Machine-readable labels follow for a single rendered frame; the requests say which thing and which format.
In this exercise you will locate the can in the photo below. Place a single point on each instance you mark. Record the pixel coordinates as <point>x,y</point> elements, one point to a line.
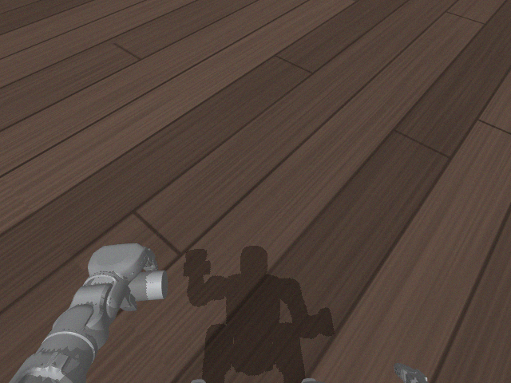
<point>149,285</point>

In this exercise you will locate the left robot hand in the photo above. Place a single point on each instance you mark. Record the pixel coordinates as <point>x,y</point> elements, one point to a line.
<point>126,261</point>

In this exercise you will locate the right robot hand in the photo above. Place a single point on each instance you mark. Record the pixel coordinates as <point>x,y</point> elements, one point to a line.
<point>409,375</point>

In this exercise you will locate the left robot arm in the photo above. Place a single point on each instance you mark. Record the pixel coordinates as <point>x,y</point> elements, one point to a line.
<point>71,346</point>

